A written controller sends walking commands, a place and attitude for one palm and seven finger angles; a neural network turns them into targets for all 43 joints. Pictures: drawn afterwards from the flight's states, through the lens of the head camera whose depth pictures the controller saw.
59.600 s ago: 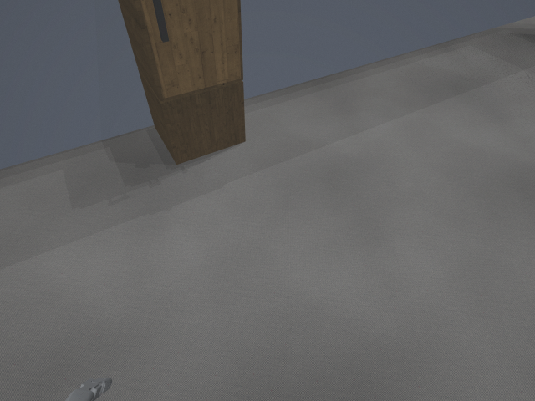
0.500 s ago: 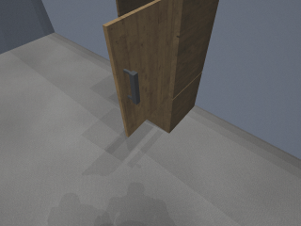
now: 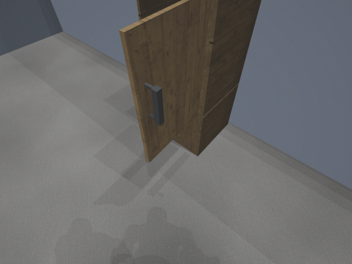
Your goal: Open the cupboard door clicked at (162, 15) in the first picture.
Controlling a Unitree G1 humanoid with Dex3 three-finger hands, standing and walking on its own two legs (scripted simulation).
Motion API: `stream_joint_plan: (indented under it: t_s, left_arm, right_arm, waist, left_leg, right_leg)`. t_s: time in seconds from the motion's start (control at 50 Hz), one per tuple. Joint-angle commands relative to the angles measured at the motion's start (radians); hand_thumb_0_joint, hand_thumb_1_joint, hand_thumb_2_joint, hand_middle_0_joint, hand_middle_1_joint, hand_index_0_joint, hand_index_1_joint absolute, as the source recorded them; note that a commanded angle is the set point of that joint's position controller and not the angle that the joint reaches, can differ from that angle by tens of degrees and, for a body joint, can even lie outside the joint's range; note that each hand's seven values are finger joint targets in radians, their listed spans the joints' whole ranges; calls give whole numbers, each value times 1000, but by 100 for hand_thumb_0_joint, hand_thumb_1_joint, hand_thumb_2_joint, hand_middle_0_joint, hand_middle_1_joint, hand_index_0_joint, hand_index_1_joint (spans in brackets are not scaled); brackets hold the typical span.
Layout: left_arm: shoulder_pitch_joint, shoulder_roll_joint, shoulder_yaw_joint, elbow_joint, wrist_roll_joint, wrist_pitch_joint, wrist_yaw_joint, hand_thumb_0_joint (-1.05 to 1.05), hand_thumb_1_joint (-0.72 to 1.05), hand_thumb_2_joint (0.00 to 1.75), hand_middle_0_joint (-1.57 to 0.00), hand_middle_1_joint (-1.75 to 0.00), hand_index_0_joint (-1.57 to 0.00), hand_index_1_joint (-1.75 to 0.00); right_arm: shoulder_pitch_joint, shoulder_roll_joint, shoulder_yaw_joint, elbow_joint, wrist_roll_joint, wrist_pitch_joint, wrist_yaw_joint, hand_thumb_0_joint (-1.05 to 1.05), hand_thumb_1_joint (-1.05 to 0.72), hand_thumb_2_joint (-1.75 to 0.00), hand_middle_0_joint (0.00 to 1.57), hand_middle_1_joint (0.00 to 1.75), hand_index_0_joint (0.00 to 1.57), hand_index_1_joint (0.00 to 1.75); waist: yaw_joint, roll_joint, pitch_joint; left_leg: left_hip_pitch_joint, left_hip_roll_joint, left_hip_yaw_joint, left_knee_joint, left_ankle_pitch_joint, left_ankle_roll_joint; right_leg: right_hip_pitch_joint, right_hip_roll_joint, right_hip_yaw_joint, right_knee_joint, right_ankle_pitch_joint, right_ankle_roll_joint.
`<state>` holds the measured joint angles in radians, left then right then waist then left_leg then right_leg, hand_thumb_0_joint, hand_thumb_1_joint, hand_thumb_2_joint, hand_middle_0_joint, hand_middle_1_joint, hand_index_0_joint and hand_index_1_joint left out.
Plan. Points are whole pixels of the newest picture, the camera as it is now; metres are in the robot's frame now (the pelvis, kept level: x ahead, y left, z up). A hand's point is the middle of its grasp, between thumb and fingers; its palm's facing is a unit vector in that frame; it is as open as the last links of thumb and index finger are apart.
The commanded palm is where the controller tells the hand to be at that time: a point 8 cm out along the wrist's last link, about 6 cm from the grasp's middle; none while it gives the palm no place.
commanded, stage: look to check the result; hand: left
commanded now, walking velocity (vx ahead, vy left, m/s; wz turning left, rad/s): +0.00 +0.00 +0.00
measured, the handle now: (153, 104) +0.59 +0.11 -0.01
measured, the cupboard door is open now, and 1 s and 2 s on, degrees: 92 92 92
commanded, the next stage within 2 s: stand and wait in 0.32 s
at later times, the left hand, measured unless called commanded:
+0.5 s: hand out of the picture +0.07 +0.21 -0.17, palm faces -0.01 -0.97 -0.26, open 7.4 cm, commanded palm none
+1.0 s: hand out of the picture +0.07 +0.22 -0.17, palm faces -0.01 -0.96 -0.27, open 7.4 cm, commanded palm none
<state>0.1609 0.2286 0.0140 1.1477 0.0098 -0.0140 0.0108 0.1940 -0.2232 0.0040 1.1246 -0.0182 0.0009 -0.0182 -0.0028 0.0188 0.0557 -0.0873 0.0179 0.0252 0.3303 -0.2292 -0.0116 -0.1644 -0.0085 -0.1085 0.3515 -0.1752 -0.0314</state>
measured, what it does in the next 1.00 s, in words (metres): stands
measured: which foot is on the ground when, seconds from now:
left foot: down 0.00-1.00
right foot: down 0.00-1.00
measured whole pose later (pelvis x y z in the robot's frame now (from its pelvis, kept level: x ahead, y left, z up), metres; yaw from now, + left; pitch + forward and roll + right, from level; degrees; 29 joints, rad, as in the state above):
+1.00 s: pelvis +0.01 +0.00 +0.00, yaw +0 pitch -1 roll +0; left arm 0.14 0.25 0.01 1.15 0.01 -0.02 0.01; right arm 0.19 -0.24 0.01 1.14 -0.02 0.00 -0.02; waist -0.01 0.01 0.05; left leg -0.04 0.02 0.03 0.29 -0.23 -0.01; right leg -0.13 0.00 -0.10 0.32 -0.18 -0.03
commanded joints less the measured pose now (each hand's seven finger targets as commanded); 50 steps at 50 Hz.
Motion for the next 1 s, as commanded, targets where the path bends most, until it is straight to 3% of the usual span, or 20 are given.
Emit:
stream_joint_plan:
  t_s: [0.0,0.34,0.5,0.68,0.9,0.98]
  left_arm:
    - [10,161,31,-44,-1,-19,15,0,90,90,-20,-30,-20,-30]
    - [-1,182,30,-45,-3,-21,15,0,90,90,-20,-30,-20,-30]
    - [-7,181,29,-44,-3,-19,13,0,90,90,-20,-30,-20,-30]
    - [-7,184,32,-48,-3,-23,15,0,90,90,-20,-30,-20,-30]
    - [-13,186,30,-44,-2,-20,13,0,90,90,-20,-30,-20,-30]
    - [-11,190,32,-47,-2,-22,14,0,90,90,-20,-30,-20,-30]
  right_arm:
    - [38,-150,-31,-31,-1,-14,-14,0,-90,-90,20,30,20,30]
    - [19,-166,-28,-29,-1,-13,-14,0,-90,-90,20,30,20,30]
    - [15,-168,-26,-27,-2,-13,-13,0,-90,-90,20,30,20,30]
    - [26,-174,-28,-26,1,-15,-15,0,-90,-90,20,30,20,30]
    - [27,-174,-28,-22,0,-17,-14,0,-90,-90,20,30,20,30]
    - [22,-184,-29,-27,1,-19,-14,0,-90,-90,20,30,20,30]
  waist:
    - [-2,-28,-64]
    - [-1,-7,-67]
    - [0,10,-47]
    - [0,-18,-71]
    - [-1,-7,-48]
    - [1,-4,-66]
  left_leg:
    - [-44,99,-65,-47,181,31]
    - [-24,102,-64,-55,212,26]
    - [-31,102,-63,-63,193,24]
    - [-15,105,-60,-64,212,24]
    - [-23,107,-66,-77,188,26]
    - [-7,107,-64,-72,221,27]
  right_leg:
    - [92,-126,118,-42,212,-19]
    - [118,-130,122,-50,264,-21]
    - [109,-129,124,-63,223,-19]
    - [127,-126,123,-58,261,-21]
    - [109,-126,125,-67,200,-18]
    - [114,-126,125,-58,240,-21]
